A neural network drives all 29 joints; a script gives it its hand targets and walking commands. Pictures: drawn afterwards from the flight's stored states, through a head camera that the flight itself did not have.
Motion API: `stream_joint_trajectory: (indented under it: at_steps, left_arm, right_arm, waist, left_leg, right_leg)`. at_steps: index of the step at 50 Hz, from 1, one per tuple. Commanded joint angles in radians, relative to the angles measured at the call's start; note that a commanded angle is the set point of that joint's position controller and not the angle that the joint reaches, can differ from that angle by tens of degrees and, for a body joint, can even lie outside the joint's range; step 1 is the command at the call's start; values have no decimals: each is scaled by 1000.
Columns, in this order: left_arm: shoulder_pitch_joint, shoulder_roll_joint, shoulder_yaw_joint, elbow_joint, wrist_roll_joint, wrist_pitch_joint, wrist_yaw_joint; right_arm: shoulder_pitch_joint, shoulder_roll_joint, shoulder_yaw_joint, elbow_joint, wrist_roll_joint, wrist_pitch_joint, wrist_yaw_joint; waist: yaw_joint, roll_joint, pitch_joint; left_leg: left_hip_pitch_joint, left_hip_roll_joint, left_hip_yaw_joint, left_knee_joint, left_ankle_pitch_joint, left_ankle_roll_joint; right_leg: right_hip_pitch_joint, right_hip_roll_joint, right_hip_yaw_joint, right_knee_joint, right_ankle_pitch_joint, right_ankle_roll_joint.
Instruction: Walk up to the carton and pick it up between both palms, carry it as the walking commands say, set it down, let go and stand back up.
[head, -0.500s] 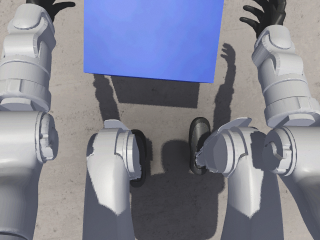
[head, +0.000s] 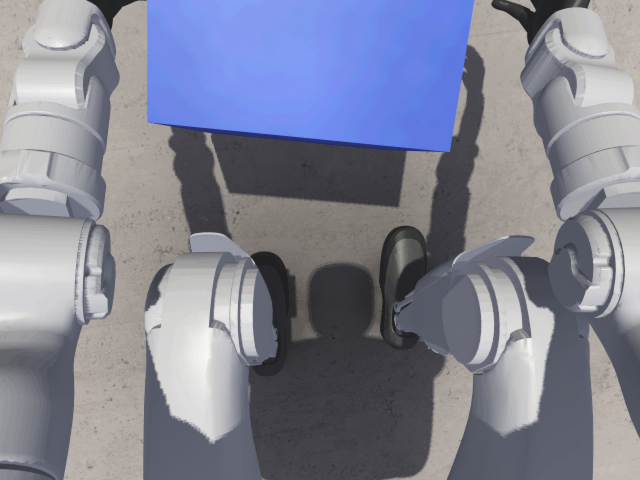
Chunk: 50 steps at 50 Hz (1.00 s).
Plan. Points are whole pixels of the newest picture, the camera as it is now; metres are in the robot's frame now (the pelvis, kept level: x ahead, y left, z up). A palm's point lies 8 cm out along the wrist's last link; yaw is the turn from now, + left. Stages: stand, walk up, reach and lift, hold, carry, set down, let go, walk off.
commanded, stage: reach and lift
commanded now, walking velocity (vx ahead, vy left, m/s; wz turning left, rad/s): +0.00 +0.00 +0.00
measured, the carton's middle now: (310, 28) +0.54 +0.05 -0.24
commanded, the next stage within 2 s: none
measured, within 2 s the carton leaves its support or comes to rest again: leaves its support in 1.34 s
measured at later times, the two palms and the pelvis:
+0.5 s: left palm out of the picture +0.54 +0.23 -0.16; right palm (517, 11) +0.54 -0.14 -0.15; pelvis +0.00 +0.00 +0.01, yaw +0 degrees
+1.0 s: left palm out of the picture +0.54 +0.22 -0.16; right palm (506, 7) +0.54 -0.13 -0.15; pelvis -0.01 +0.00 +0.00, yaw +3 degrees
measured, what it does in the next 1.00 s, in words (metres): stands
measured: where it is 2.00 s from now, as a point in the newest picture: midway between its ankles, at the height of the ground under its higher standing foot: (334, 320)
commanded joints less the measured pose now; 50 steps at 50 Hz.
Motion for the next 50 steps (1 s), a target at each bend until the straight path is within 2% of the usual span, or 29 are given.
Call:
stream_joint_trajectory:
  at_steps: [1,18,25,30,34,40,45,50]
  left_arm:
    - [-274,118,9,-77,-7,-17,1]
    - [-359,50,-10,-2,0,-30,23]
    - [-388,-19,-41,0,-22,-40,25]
    - [-419,-90,-83,-9,-39,-45,25]
    - [-438,-169,-119,-21,-54,-53,18]
    - [-510,-349,-168,-44,-65,-52,-9]
    - [-598,-634,-183,-72,-32,-24,-84]
    - [-601,-831,-152,-84,32,25,-156]
  right_arm:
    - [-95,-44,-18,-71,-9,-21,-6]
    - [-173,27,8,-54,-33,-32,-24]
    - [-169,62,-6,-45,-63,-46,-37]
    - [-168,96,-20,-47,-88,-60,-37]
    - [-189,173,8,-54,-76,-70,-17]
    - [-270,320,39,-81,-75,-74,23]
    - [-412,580,72,-136,-93,-41,102]
    - [-483,785,68,-177,-121,13,167]
  waist:
    - [-6,165,-1106]
    - [0,131,-1081]
    - [-38,140,-1090]
    - [-64,166,-1088]
    - [-56,177,-1087]
    - [-69,181,-1093]
    - [-80,187,-1085]
    - [-76,170,-1066]
  left_leg:
    - [578,-2,-105,-273,304,-78]
    - [512,-17,-100,-286,266,-72]
    - [499,-24,-99,-286,279,-77]
    - [519,-32,-103,-291,297,-86]
    - [545,-38,-104,-298,319,-92]
    - [573,-51,-109,-302,333,-96]
    - [587,-74,-109,-300,324,-92]
    - [551,-90,-80,-281,279,-83]
  right_leg:
    - [550,48,-2,-57,223,18]
    - [638,70,9,-69,217,18]
    - [669,80,12,-77,242,14]
    - [653,87,4,-81,247,7]
    - [626,91,-6,-81,249,3]
    - [593,101,-17,-77,244,1]
    - [540,117,-26,-65,213,-2]
    - [505,135,-36,-56,165,2]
